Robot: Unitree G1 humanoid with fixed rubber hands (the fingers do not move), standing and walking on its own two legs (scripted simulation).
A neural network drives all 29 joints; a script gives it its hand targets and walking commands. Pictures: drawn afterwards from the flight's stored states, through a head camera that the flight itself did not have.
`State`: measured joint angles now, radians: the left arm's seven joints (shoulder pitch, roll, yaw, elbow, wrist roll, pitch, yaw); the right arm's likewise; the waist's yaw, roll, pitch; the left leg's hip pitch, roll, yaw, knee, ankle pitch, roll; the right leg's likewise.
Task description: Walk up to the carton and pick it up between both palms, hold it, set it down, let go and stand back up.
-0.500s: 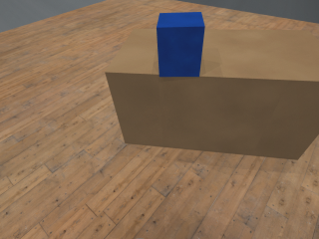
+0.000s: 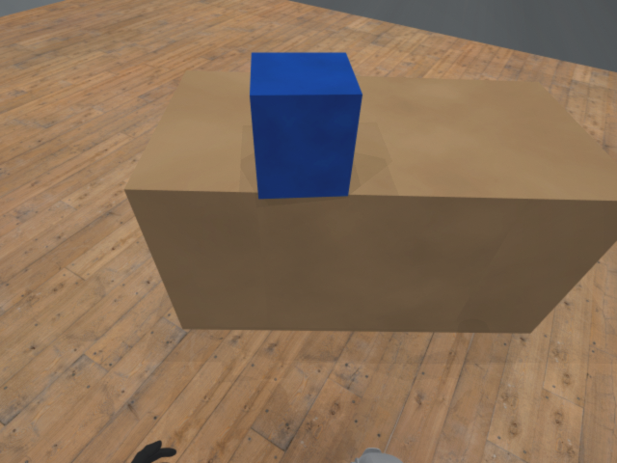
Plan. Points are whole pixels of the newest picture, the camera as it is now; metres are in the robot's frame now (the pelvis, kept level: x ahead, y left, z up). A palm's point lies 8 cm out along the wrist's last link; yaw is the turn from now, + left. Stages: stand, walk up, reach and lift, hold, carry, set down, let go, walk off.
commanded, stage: walk up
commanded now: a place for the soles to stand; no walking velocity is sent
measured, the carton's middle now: (301, 126) +0.82 +0.01 +0.02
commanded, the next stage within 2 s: none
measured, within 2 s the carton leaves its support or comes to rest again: neither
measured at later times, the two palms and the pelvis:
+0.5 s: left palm out of the picture +0.19 +0.31 -0.13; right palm (420, 338) +0.36 -0.18 -0.09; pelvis +0.19 +0.04 -0.02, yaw +6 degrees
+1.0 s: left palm (162, 301) +0.43 +0.25 -0.08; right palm (419, 306) +0.42 -0.20 -0.10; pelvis +0.28 +0.02 +0.01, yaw +6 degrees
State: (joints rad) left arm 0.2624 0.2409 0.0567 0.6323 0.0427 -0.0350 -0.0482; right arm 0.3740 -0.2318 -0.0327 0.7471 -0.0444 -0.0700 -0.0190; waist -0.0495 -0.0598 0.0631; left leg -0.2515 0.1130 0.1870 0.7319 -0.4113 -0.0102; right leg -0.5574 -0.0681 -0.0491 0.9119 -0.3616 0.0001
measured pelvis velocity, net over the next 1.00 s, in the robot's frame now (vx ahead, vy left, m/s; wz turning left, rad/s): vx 0.28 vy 0.02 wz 0.11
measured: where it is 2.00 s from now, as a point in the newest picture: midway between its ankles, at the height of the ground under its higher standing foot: (308, 447)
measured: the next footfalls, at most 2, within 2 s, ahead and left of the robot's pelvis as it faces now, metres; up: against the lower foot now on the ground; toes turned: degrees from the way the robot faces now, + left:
right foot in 0.06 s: +0.19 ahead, -0.13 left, +0.00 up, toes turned -5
left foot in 0.42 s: +0.30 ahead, +0.16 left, +0.00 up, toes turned +10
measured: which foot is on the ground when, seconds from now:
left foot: down 0.00-0.08, up 0.10-0.40, down 0.42-1.00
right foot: up 0.00-0.04, down 0.06-0.42, up 0.44-0.70, down 0.72-1.00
